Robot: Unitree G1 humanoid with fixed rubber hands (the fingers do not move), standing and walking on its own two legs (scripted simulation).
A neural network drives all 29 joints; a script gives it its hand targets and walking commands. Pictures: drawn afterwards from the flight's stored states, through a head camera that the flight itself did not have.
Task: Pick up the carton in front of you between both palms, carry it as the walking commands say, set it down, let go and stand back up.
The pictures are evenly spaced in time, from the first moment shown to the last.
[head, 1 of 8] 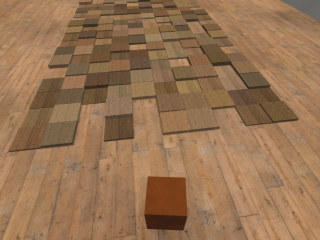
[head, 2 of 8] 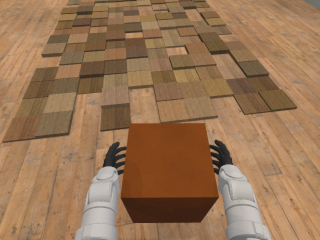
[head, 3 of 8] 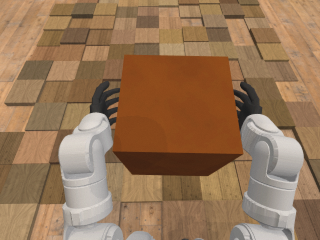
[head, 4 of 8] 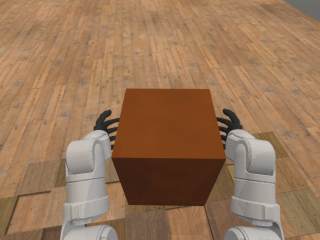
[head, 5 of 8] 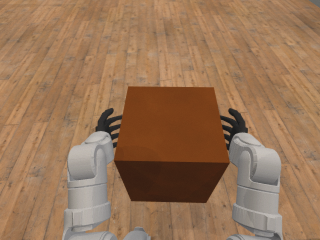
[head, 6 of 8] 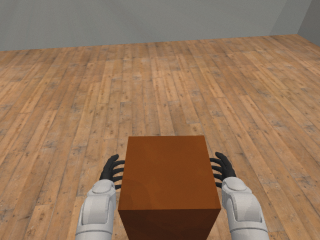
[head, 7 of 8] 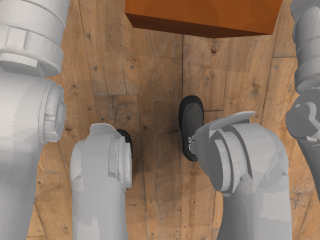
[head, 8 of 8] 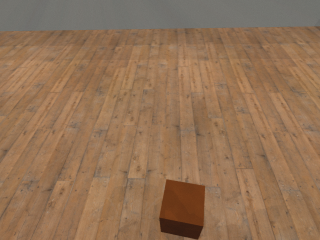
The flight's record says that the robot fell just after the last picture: no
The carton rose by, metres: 0.79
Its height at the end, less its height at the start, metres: +0.00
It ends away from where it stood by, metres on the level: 6.24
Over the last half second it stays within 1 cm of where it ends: yes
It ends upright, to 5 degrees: yes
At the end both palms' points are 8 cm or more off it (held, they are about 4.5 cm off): yes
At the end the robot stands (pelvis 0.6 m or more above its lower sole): yes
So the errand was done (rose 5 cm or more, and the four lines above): yes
